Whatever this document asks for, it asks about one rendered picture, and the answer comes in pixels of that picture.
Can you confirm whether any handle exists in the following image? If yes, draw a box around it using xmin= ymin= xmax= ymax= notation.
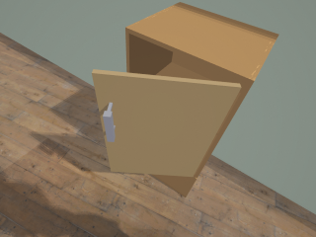
xmin=103 ymin=102 xmax=116 ymax=142

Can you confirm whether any cupboard door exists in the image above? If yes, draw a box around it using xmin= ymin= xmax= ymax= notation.
xmin=92 ymin=69 xmax=242 ymax=177

